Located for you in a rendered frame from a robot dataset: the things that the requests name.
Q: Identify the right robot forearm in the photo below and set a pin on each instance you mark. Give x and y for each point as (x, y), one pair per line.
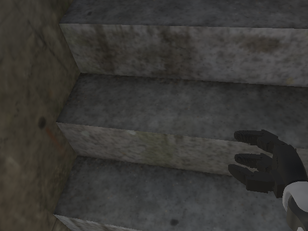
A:
(295, 202)

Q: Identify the robot right hand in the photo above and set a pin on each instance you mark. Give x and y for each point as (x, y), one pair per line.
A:
(274, 174)

